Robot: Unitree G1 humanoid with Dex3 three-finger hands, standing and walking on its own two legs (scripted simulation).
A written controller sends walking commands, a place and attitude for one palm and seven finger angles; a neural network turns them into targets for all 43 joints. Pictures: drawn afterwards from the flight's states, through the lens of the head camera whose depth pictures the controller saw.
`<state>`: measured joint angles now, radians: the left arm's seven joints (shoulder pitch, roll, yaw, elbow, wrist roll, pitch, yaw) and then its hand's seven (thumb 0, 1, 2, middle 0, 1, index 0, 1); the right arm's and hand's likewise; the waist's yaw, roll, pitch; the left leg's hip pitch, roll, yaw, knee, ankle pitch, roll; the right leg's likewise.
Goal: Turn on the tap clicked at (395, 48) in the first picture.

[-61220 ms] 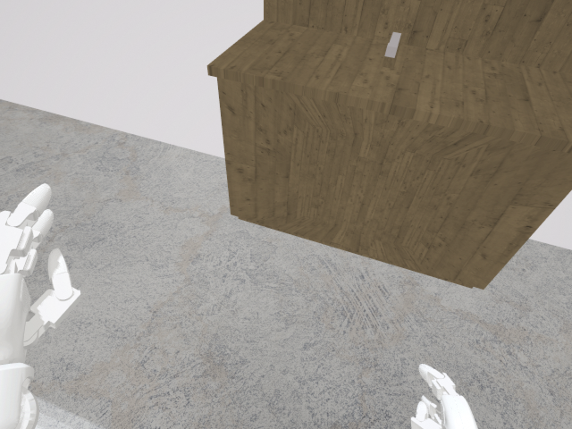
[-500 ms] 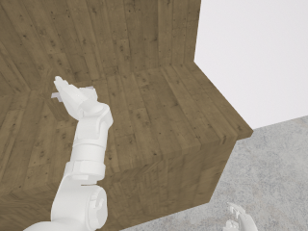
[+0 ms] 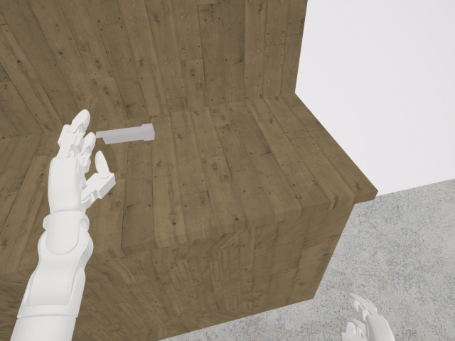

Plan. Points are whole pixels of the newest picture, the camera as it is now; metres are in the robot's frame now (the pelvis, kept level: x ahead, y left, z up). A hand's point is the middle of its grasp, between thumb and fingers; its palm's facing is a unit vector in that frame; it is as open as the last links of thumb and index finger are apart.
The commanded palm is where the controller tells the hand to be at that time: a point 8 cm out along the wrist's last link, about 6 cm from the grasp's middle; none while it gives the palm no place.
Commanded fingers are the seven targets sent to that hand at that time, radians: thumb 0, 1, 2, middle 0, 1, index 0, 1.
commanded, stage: draw the hand back beside the body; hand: left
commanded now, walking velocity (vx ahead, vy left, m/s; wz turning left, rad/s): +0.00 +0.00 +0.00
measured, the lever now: (148, 132) +0.52 +0.26 +0.10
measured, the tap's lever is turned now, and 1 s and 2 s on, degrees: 86 86 86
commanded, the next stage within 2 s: step back with the hand held close in 0.98 s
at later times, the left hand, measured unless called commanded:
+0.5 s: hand (78, 213) +0.24 +0.25 +0.16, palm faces +0.36 -0.90 -0.26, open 7.5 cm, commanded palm +0.20 +0.29 +0.17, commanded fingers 0.00 0.90 0.90 -0.20 -0.30 -0.20 -0.30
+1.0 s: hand (59, 224) +0.22 +0.27 +0.15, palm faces +0.41 -0.86 -0.31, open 7.4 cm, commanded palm +0.18 +0.31 +0.17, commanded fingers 0.00 0.90 0.90 -0.20 -0.30 -0.20 -0.30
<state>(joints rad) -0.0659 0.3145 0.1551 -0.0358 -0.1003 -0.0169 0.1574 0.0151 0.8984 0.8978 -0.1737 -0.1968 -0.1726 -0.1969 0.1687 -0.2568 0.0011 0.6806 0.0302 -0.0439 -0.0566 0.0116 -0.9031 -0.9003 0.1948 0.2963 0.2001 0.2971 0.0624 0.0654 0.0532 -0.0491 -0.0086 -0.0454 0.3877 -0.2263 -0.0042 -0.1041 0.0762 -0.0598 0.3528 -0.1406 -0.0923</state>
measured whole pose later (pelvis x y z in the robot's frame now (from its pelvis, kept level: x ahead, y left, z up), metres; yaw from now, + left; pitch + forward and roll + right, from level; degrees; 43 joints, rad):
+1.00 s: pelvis +0.02 +0.03 +0.00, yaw +0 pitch -6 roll +0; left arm 0.38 0.32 0.25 -0.33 -0.09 -0.11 0.11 0.01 0.89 0.90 -0.21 -0.30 -0.21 -0.30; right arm 0.15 -0.21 0.02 0.66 0.00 -0.10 -0.04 0.01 -0.90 -0.90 0.20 0.30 0.20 0.30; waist 0.08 0.06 0.05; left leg -0.01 -0.04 -0.04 0.36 -0.23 0.03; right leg -0.07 0.05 -0.05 0.33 -0.15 -0.05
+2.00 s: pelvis -0.09 +0.02 -0.01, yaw +0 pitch +2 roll -2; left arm 0.47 0.35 0.28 -0.55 -0.05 -0.13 0.12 0.01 0.89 0.90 -0.21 -0.30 -0.21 -0.30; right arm 0.12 -0.19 0.00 0.58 0.02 -0.03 -0.05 0.01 -0.90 -0.90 0.20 0.30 0.21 0.30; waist 0.02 0.05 0.08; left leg -0.45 0.00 -0.04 0.57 -0.13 0.00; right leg -0.29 0.10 0.02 0.51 -0.25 -0.05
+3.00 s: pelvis -0.36 -0.05 -0.02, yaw +4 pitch -3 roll +3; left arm 0.50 0.40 0.36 -0.48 -0.05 -0.12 0.15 0.01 0.89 0.90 -0.22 -0.30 -0.21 -0.30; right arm 0.31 -0.22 -0.03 0.66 0.02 -0.15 -0.06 0.01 -0.90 -0.90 0.19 0.30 0.20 0.30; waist -0.02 0.01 -0.01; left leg -0.15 0.04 0.02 0.62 -0.41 -0.01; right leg -0.36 0.01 -0.05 0.65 -0.33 -0.02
